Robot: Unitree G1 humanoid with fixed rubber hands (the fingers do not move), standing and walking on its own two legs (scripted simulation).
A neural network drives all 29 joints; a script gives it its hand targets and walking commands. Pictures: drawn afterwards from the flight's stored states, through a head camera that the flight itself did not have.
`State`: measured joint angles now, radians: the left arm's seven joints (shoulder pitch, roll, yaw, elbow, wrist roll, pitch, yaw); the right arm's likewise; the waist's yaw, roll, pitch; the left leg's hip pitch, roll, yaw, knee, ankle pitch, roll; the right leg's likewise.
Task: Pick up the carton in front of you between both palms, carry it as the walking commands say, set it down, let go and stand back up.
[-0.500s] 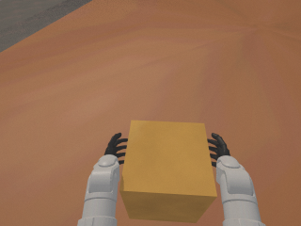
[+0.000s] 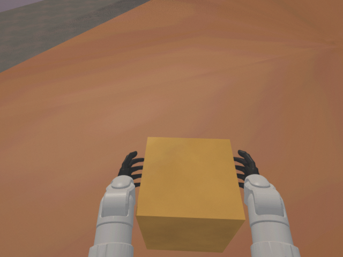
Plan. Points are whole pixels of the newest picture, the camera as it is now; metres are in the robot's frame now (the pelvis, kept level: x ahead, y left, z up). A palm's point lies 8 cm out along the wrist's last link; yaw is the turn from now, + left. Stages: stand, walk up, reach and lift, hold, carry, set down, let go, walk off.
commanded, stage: hold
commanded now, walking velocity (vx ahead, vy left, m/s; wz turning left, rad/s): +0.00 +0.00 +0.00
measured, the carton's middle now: (186, 196) +0.29 +0.01 -0.04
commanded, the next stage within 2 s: set down in 0.04 s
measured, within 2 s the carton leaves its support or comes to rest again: neither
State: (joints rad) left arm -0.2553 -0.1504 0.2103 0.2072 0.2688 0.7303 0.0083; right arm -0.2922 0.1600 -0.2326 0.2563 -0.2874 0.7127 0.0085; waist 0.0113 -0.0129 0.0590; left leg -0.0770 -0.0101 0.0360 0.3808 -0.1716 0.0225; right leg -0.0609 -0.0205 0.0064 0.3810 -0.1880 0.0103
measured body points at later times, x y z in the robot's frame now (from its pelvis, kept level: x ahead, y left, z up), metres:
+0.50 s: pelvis -0.03 -0.03 -0.03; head +0.05 -0.02 +0.42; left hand +0.36 +0.11 -0.04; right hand +0.33 -0.19 -0.04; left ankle +0.04 +0.10 -0.74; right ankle +0.02 -0.13 -0.74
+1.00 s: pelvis -0.04 +0.00 -0.15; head +0.18 +0.00 +0.24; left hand +0.41 +0.11 -0.23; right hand +0.36 -0.19 -0.22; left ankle +0.03 +0.10 -0.74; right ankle +0.02 -0.13 -0.74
